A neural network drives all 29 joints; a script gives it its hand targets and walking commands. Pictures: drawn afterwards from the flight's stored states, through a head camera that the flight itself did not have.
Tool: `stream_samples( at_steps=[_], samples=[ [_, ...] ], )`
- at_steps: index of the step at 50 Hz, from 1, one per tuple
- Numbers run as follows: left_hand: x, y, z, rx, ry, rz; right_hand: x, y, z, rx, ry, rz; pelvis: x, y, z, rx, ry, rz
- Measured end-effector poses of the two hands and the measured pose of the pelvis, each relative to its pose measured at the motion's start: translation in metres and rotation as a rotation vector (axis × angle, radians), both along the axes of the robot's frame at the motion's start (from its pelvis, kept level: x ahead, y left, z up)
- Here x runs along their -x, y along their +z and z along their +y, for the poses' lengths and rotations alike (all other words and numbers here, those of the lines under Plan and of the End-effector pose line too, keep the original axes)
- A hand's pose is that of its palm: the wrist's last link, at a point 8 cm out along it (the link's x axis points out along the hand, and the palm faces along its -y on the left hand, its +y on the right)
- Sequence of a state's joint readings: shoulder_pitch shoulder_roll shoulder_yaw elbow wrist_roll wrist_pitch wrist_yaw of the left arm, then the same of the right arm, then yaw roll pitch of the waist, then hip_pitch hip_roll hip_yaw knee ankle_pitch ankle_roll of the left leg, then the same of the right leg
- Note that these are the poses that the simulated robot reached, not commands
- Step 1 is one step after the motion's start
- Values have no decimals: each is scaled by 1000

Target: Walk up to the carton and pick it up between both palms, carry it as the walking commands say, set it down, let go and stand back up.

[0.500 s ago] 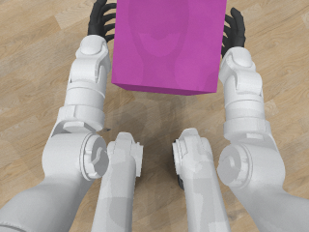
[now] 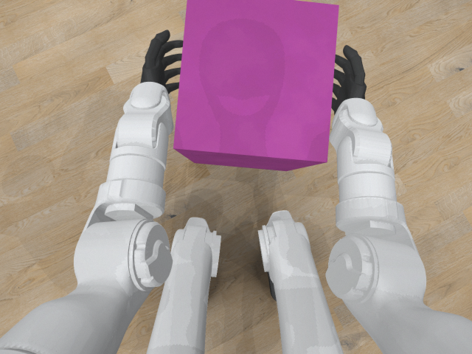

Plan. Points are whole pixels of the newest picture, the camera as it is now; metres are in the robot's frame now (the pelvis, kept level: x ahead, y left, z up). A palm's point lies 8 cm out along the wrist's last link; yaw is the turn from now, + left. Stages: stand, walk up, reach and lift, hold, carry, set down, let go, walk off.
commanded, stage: reach and lift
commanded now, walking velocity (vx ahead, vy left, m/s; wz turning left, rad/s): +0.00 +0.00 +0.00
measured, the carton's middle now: (249, 102) +0.51 -0.03 -0.14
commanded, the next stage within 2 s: none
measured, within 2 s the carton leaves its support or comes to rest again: neither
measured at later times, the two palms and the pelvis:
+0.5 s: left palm (139, 75) +0.49 +0.11 +0.01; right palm (375, 93) +0.46 -0.18 +0.01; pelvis +0.02 +0.00 +0.06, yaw +0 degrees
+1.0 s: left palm (115, 58) +0.47 +0.11 +0.08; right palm (416, 82) +0.44 -0.18 +0.08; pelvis +0.04 +0.00 +0.13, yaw +0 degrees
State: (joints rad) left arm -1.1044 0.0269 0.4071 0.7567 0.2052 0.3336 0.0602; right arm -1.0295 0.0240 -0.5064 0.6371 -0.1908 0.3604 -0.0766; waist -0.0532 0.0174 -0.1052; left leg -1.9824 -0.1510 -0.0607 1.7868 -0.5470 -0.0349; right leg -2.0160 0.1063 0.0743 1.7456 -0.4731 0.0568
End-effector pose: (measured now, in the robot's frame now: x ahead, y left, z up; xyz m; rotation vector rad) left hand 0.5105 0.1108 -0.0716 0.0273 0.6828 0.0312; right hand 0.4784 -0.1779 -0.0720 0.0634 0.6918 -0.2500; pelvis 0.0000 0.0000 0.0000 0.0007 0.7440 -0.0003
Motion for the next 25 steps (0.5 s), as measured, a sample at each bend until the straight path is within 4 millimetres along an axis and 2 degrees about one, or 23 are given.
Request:
stream_samples(
  at_steps=[25],
  samples=[
    [19, 79, 1, -2, 0, 0, 19, 79, 1, -1, 0, 0, -17, 63, 0, 3, -4, -69]
  ],
)
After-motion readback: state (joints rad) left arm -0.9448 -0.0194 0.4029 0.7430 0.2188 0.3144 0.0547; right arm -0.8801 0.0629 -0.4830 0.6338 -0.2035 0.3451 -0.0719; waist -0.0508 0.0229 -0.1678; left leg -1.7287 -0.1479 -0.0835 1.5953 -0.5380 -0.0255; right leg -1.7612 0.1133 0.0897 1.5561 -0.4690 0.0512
